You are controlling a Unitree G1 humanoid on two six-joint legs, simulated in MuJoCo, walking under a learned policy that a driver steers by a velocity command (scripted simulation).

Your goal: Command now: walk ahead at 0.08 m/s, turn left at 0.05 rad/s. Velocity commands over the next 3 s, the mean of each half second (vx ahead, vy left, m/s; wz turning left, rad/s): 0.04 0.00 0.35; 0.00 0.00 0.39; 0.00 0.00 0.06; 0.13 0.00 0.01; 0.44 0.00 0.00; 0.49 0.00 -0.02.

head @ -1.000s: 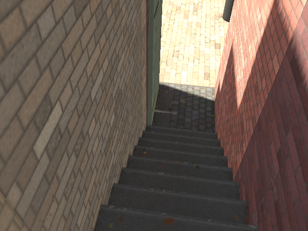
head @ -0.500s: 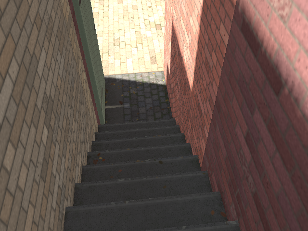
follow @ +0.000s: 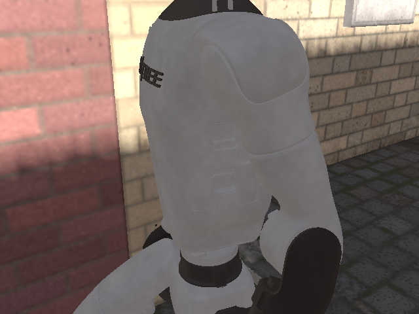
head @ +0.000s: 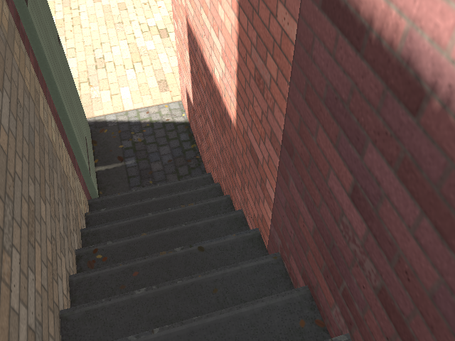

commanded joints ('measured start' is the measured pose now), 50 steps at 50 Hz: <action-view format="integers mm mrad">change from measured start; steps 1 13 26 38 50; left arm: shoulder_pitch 54 -101 94 -225 -225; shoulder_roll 12 252 117 92 134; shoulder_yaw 0 128 73 13 58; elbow -17 -33 -78 -229 -136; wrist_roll -63 58 17 -4 -42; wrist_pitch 71 -140 -96 -29 -63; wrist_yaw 103 133 137 94 -16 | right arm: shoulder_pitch -21 135 -147 28 -98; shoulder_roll -154 -21 -140 -192 -108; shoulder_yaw -21 -29 -68 -65 -43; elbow -60 -205 -220 -197 -255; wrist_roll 33 -50 -58 -18 -22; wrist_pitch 27 103 36 4 102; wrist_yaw -22 -7 57 1 58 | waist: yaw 44 -87 198 -42 -19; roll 177 8 55 92 18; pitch -86 26 -38 -54 -63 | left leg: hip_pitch -25 117 -279 86 -139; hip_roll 254 33 138 204 9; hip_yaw -241 -5 -528 -672 -310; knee -151 670 -182 -161 -77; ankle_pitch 680 136 220 244 -4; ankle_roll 110 -167 112 266 -81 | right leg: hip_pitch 508 -165 -74 -56 661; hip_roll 103 -144 45 56 -61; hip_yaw -50 -14 48 -8 237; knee -414 -833 585 -87 -770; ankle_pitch -217 -486 -96 -429 -24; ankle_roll -14 -150 24 78 -191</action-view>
